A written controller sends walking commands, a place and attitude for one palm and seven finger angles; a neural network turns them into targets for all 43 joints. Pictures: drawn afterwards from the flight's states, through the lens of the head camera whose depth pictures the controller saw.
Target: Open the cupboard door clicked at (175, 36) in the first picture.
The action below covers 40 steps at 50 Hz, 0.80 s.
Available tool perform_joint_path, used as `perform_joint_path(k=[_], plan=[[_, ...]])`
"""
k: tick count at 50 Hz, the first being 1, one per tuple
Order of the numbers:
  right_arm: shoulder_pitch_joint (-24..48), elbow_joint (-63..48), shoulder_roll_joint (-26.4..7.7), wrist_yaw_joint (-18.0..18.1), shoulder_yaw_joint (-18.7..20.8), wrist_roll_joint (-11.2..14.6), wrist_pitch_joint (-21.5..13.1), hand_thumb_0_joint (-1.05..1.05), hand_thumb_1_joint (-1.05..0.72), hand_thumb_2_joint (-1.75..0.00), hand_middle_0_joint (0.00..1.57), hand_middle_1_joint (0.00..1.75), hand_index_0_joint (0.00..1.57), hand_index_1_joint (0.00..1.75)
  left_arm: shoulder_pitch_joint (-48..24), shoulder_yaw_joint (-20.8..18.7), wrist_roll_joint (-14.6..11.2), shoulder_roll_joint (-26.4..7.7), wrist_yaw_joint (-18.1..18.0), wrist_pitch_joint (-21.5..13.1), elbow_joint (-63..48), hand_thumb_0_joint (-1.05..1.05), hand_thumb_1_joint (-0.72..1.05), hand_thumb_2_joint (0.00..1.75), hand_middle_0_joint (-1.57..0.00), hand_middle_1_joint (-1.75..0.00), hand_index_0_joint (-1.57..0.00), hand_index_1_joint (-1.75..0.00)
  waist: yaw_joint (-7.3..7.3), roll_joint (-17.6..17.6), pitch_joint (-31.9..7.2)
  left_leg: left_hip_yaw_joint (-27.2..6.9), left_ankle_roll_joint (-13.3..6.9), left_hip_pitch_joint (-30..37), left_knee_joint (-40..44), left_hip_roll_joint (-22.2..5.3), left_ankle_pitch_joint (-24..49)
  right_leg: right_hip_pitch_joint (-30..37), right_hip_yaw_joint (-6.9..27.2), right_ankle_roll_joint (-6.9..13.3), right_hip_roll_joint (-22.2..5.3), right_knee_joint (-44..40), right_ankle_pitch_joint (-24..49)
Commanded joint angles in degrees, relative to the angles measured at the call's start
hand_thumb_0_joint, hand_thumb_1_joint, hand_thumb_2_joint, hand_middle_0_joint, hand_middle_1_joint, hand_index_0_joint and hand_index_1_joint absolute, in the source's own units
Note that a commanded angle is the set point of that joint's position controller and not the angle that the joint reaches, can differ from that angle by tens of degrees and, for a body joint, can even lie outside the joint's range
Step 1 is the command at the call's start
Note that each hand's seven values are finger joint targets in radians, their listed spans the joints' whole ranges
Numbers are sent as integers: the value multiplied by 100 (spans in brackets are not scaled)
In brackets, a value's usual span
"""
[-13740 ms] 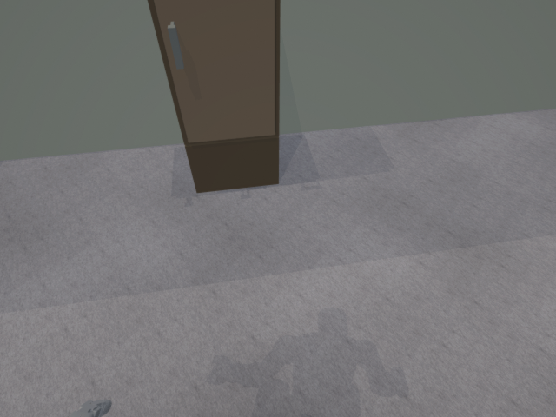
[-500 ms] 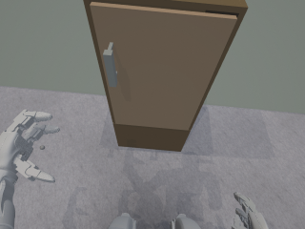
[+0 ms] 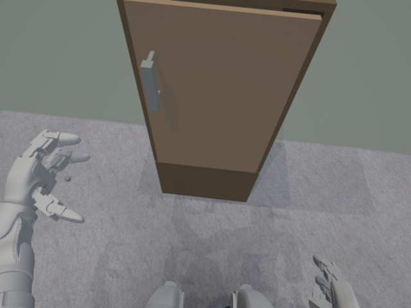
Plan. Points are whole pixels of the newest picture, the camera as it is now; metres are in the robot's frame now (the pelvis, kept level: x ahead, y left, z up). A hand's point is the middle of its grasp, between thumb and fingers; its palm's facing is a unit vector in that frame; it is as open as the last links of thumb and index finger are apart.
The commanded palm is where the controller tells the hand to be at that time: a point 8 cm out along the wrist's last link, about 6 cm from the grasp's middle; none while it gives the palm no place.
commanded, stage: move the hooked fingers beside the handle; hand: left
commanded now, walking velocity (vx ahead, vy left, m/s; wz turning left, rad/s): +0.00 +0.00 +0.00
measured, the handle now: (153, 81) +0.60 +0.16 +0.06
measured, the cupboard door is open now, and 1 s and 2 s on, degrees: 0 0 0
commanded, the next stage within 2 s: none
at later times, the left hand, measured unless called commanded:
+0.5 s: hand (93, 139) +0.42 +0.25 +0.05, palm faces -0.05 -1.00 -0.02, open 14.0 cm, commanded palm +0.40 +0.30 +0.06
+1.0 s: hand (106, 115) +0.48 +0.25 +0.05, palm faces -0.05 -1.00 +0.00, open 14.0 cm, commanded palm +0.47 +0.29 +0.05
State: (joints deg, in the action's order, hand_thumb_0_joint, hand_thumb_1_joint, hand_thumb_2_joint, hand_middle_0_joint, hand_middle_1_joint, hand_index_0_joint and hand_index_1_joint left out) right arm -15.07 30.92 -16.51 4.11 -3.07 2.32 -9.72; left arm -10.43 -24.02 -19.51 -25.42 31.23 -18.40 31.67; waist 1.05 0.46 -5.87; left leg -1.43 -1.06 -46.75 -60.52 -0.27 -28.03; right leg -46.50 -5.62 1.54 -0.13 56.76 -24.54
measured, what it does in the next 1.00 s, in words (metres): stands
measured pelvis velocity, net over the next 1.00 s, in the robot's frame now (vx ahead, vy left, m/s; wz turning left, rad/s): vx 0.01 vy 0.01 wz -0.04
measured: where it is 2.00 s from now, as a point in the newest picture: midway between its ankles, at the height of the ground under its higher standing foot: outside the picture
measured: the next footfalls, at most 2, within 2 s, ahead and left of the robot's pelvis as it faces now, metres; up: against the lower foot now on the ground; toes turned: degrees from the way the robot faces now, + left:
none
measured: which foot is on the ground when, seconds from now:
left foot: down 0.00-1.00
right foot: down 0.00-1.00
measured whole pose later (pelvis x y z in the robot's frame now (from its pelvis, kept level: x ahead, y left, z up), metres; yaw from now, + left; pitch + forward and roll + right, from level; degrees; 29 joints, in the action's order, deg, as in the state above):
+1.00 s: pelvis +0.01 +0.01 -0.01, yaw -3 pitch +21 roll -3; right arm -20.1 34.4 -15.9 1.7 -2.7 0.8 1.5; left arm -42.4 -26.4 -9.9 -33.3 25.9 -22.5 61.6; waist 7.7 -0.2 -6.1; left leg 0.3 -2.1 -54.7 -62.4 -1.2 -29.0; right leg -54.8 -3.8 0.4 0.8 57.4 -24.0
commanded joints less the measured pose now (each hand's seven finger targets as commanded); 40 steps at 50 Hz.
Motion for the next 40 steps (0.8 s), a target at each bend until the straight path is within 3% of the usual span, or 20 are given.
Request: perform_joint_path(k=[1,4,8,12,13,16,18,21,23,25,27,30,33,34,37,40], plan=[[-218,-648,-855,87,414,24,-208,0,-90,-90,20,30,20,30,-1764,-451,-13,-1688,3,-317,-892,0,-50,30,-30,-120,-30,-120,80,596,-1881,-62,-37,826,1005,41,1354,1203,505,18,115,-772,865],[-291,-663,-846,34,421,18,-128,0,-90,-90,20,30,20,30,-1701,-555,-9,-1761,-50,-280,-716,0,-50,30,-30,-120,-30,-120,34,512,-2005,-29,-32,819,998,26,1633,1354,496,11,138,-736,1192],[-378,-670,-864,-19,444,9,-9,0,-90,-90,20,30,20,30,-1809,-604,37,-1788,-181,-255,-444,0,-50,30,-30,-120,-30,-120,59,389,-1882,6,-32,623,992,21,1727,1401,486,0,143,-713,1363],[-491,-605,-897,-29,471,10,111,0,-90,-90,20,30,20,30,-2282,-587,132,-1840,-228,-349,-140,0,-50,30,-30,-120,-30,-120,194,306,-1863,76,-66,473,940,19,1518,1319,570,-48,127,-762,1256],[-530,-561,-919,-12,474,4,131,0,-90,-90,20,30,20,30,-2555,-655,136,-1989,-217,-411,-125,0,-50,30,-30,-120,-30,-120,216,252,-1931,61,-69,457,883,5,1604,1366,581,-28,143,-705,1348],[-605,-453,-893,-23,487,-1,188,0,-90,-90,20,30,20,30,-3022,-423,237,-1843,-171,-540,-31,0,-50,30,-30,-120,-30,-120,286,634,-2060,33,-52,703,882,-9,1677,1104,534,-21,148,-657,1351],[-704,-387,-928,-9,513,-11,229,0,-90,-90,20,30,20,30,-3128,-526,226,-1977,-173,-594,141,0,-50,30,-30,-120,-30,-120,301,385,-2196,0,-77,715,817,-27,1849,1170,544,-15,179,-617,1502],[-768,-319,-928,-34,522,-19,315,0,-90,-90,20,30,20,30,-3228,-564,310,-2057,-173,-580,375,0,-50,30,-30,-120,-30,-120,254,664,-2298,-14,-42,858,849,-35,2059,1117,497,-6,161,-584,1640],[-832,-304,-947,-42,527,-25,377,0,-90,-90,20,30,20,30,-3337,-580,327,-2097,-196,-542,533,0,-50,30,-30,-120,-30,-120,295,424,-2342,-18,-71,791,789,-44,2197,1153,489,-8,188,-550,1783],[-856,-291,-932,-60,519,-27,448,0,-90,-90,20,30,20,30,-3506,-590,412,-2165,-237,-531,675,0,-50,30,-30,-120,-30,-120,305,655,-2331,6,-48,779,802,-43,2155,1091,500,-22,173,-555,1753],[-906,-264,-943,-74,522,-35,502,0,-90,-90,20,30,20,30,-3718,-564,467,-2159,-307,-545,869,0,-50,30,-30,-120,-30,-120,360,450,-2252,-14,-64,713,799,-57,2003,986,480,-34,187,-574,1601],[-970,-227,-959,-83,508,-58,581,0,-90,-90,20,30,20,30,-4069,-645,535,-2336,-352,-659,1010,0,-50,30,-30,-120,-30,-120,368,615,-2419,-21,-53,771,746,-60,2146,990,489,-18,196,-510,1708],[-1050,-194,-950,-114,520,-79,652,0,-90,-90,20,30,20,30,-4279,-476,562,-2159,-354,-720,1076,0,-50,30,-30,-120,-30,-120,438,688,-2557,-65,-50,1046,679,-93,2514,823,453,-6,223,-473,1860],[-1085,-176,-979,-121,528,-81,696,0,-90,-90,20,30,20,30,-4205,-686,602,-2410,-362,-715,1186,0,-50,30,-30,-120,-30,-120,369,667,-2637,-53,-35,990,676,-97,2505,904,466,-16,225,-461,1881],[-1099,-160,-971,-134,512,-82,788,0,-90,-90,20,30,20,30,-4432,-548,661,-2320,-359,-684,1439,0,-50,30,-30,-120,-30,-120,464,626,-2432,-60,-52,843,684,-93,2344,787,438,-26,218,-475,1783],[-1180,-127,-989,-141,520,-106,859,0,-90,-90,20,30,20,30,-4655,-588,693,-2392,-390,-718,1532,0,-50,30,-30,-120,-30,-120,482,663,-2565,-111,-31,1012,640,-119,2535,675,419,-26,234,-446,1815]])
